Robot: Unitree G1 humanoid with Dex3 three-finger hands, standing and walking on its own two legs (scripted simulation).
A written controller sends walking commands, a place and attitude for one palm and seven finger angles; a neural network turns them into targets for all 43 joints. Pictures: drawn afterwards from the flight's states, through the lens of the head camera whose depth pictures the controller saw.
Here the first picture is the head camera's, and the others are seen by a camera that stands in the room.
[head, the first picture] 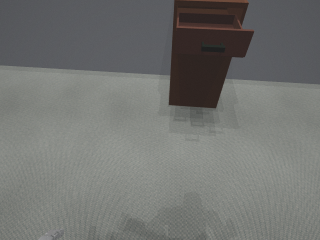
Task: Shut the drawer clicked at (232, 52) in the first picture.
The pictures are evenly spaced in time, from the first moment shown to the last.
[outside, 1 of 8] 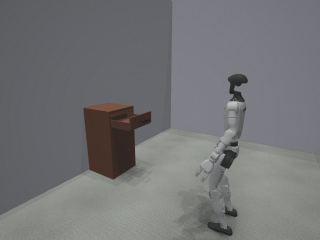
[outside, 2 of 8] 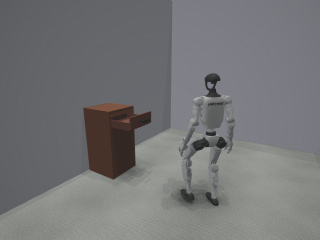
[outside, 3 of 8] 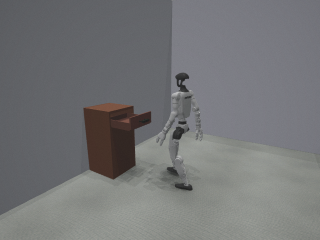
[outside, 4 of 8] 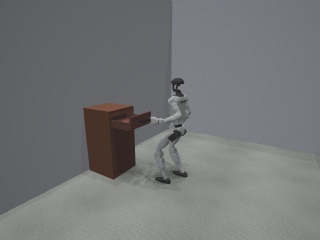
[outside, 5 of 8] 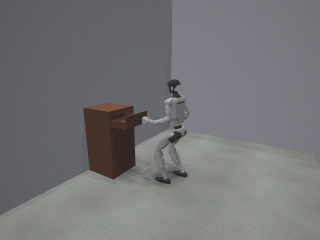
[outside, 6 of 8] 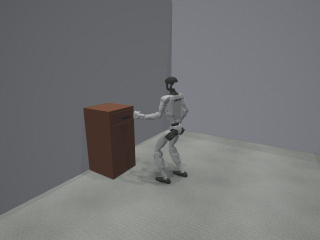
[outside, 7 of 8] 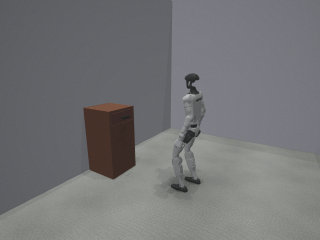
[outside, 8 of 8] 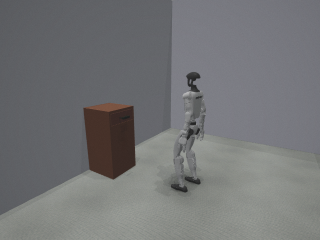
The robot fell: no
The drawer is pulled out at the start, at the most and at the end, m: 0.30 0.30 0.00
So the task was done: yes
